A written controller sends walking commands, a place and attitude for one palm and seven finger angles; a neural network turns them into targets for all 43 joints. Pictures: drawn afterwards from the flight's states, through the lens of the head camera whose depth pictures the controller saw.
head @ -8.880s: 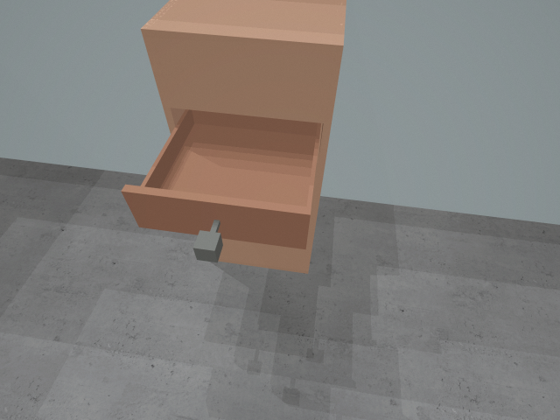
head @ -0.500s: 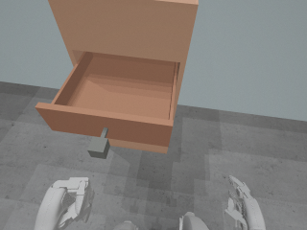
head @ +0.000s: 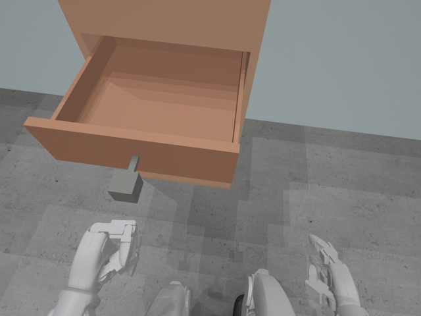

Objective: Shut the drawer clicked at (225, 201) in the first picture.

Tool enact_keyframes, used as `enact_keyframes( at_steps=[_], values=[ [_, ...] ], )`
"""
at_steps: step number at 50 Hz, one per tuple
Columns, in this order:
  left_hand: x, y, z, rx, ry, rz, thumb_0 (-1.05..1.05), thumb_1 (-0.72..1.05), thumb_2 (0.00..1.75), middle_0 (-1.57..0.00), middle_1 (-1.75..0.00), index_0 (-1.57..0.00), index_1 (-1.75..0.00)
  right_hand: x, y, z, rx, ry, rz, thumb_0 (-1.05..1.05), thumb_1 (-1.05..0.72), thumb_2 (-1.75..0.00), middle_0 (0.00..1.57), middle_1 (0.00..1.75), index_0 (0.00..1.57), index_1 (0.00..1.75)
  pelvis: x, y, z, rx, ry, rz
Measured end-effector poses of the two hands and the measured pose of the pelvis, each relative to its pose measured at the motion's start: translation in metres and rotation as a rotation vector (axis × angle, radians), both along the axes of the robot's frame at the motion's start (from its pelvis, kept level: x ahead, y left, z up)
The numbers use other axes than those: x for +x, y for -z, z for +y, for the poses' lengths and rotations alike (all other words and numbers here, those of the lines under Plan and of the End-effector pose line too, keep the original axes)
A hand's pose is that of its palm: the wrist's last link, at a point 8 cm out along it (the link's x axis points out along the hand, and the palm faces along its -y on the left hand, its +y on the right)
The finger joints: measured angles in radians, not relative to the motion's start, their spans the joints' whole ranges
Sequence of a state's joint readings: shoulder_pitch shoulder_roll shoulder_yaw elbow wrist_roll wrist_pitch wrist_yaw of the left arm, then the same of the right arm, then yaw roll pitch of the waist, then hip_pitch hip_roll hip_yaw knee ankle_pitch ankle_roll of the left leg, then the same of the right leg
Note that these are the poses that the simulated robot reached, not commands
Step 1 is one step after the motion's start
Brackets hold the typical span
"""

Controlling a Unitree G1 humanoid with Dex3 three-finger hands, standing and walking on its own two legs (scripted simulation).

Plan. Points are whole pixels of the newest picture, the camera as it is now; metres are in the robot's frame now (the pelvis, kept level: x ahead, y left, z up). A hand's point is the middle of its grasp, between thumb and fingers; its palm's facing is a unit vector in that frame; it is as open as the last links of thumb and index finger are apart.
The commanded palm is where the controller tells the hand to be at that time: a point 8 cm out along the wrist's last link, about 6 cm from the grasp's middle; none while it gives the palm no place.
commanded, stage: bring the fist close to the handle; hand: left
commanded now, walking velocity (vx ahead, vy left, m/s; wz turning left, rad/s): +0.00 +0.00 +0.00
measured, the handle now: (130, 176) +0.36 +0.17 +0.03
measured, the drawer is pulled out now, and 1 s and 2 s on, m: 0.27 0.27 0.17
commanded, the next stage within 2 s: push the drawer shut in 0.56 s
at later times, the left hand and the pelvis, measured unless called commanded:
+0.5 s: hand (135, 247) +0.23 +0.14 +0.02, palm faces -0.12 -0.99 -0.04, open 3.2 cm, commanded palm +0.22 +0.20 +0.03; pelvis +0.00 +0.00 -0.01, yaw +0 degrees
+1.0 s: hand (137, 225) +0.27 +0.14 +0.02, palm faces -0.15 -0.99 -0.05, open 3.3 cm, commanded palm +0.27 +0.20 +0.03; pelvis +0.00 +0.00 -0.01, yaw +0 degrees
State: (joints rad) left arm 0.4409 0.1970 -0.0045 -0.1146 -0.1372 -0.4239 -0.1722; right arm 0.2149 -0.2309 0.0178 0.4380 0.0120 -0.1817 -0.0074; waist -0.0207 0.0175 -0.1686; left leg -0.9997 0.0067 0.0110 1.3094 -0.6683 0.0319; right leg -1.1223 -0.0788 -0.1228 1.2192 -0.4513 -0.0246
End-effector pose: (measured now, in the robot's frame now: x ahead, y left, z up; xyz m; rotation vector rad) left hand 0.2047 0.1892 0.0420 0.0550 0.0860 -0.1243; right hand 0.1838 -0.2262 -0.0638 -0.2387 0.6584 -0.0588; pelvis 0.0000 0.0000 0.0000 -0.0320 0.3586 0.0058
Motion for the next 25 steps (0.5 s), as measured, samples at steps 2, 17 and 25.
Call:
enact_keyframes(
  at_steps=[2,17,25],
  values=[
    [0.004,0.002,0.001,-0.001,-0.002,-0.001,0.01,0.9,0.9,-1.4,-1.6,-1.4,-1.6,0.0,0.003,-0.002,0.0,0.006,0.009,0.01,-0.9,-0.9,0.2,0.3,0.2,0.3,0.0,0.002,-0.001,0.0,0.001,0.007],
    [0.019,0.013,0.006,-0.01,0.007,-0.004,0.01,0.9,0.9,-1.4,-1.6,-1.4,-1.6,-0.005,0.017,-0.012,-0.016,0.024,0.064,0.01,-0.9,-0.9,0.2,0.3,0.2,0.3,0.0,0.01,-0.003,-0.004,-0.001,0.039],
    [0.015,0.016,0.007,-0.01,-0.01,0.012,0.01,0.9,0.9,-1.4,-1.6,-1.4,-1.6,-0.004,0.013,-0.008,-0.008,0.018,0.06,0.01,-0.9,-0.9,0.2,0.3,0.2,0.3,0.0,0.008,-0.002,-0.001,-0.002,0.037]
  ],
)
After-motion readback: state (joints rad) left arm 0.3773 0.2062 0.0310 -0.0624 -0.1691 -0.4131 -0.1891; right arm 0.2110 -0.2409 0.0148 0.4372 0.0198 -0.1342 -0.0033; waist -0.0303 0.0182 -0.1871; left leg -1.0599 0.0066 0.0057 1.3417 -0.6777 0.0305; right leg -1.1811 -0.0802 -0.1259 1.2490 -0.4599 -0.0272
